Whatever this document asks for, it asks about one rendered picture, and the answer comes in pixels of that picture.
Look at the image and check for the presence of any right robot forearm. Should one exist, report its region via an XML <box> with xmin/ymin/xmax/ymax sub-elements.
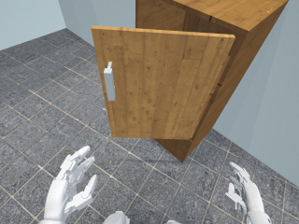
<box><xmin>245</xmin><ymin>210</ymin><xmax>272</xmax><ymax>224</ymax></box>

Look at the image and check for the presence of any robot left hand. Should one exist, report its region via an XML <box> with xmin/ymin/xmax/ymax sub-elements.
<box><xmin>43</xmin><ymin>146</ymin><xmax>98</xmax><ymax>222</ymax></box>

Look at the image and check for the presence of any handle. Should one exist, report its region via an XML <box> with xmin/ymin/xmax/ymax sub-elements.
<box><xmin>104</xmin><ymin>62</ymin><xmax>116</xmax><ymax>101</ymax></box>

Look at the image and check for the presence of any robot right hand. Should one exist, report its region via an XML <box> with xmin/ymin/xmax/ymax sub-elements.
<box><xmin>225</xmin><ymin>162</ymin><xmax>264</xmax><ymax>215</ymax></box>

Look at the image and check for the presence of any cupboard door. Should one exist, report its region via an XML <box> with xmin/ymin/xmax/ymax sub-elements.
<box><xmin>91</xmin><ymin>25</ymin><xmax>235</xmax><ymax>140</ymax></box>

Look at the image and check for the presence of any robot left thigh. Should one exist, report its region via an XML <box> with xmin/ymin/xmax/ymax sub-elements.
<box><xmin>103</xmin><ymin>213</ymin><xmax>130</xmax><ymax>224</ymax></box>

